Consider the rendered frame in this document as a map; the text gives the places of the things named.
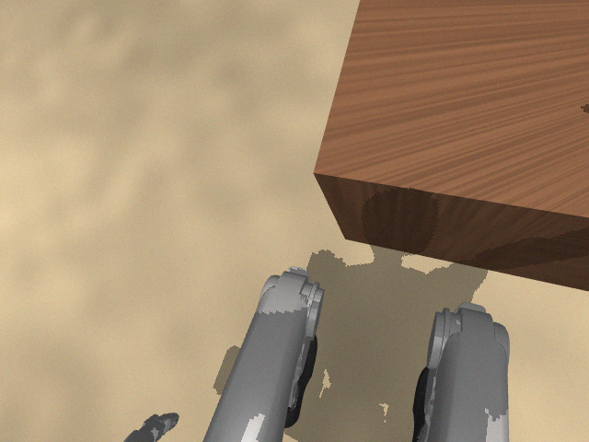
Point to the left robot foot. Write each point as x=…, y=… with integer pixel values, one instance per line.
x=293, y=413

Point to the right robot foot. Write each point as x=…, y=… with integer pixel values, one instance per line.
x=418, y=405

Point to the left robot hand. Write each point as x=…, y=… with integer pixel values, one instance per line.
x=153, y=428

